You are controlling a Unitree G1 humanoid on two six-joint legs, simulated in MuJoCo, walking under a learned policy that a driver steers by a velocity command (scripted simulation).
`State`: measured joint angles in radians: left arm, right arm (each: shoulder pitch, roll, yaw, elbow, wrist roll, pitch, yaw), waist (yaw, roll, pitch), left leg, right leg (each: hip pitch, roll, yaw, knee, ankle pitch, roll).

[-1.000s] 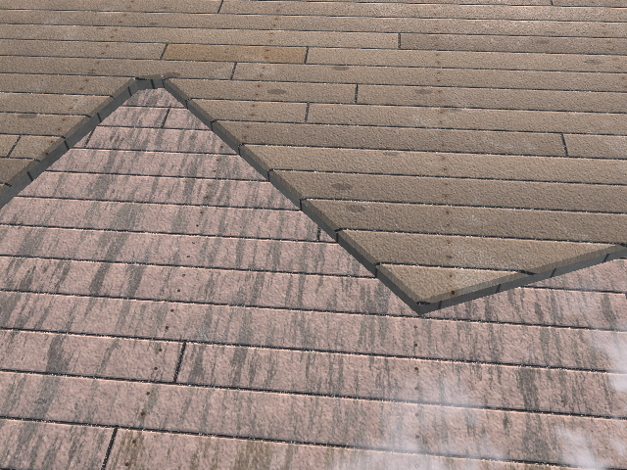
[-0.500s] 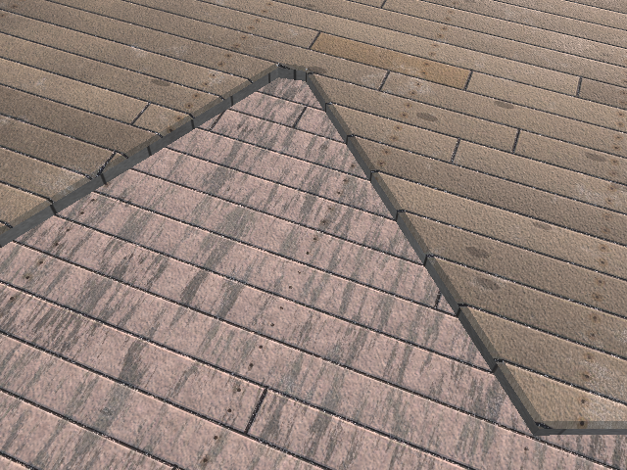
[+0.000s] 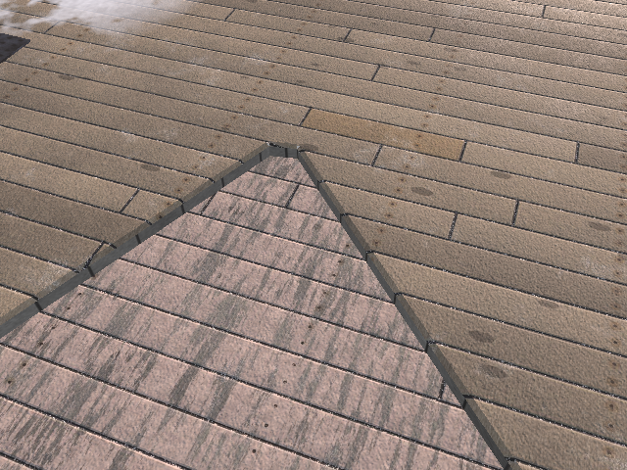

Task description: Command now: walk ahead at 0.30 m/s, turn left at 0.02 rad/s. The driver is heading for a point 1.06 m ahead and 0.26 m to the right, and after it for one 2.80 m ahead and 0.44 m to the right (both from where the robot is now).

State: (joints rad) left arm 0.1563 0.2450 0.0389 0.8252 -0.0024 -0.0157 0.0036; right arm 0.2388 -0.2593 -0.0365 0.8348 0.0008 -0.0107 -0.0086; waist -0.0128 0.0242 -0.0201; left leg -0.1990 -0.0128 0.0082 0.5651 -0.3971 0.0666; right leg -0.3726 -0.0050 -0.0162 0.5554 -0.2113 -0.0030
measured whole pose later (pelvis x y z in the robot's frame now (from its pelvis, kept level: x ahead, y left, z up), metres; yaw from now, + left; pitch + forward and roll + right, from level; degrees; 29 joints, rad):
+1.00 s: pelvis +0.44 +0.01 +0.00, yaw -3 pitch +1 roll +0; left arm 0.35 0.29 0.05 0.94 -0.04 -0.07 0.00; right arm 0.10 -0.25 -0.05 0.79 0.00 -0.09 0.02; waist 0.03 -0.03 0.04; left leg -0.39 0.01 0.07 0.51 -0.14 0.04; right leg -0.32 -0.03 0.06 1.11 -0.43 -0.03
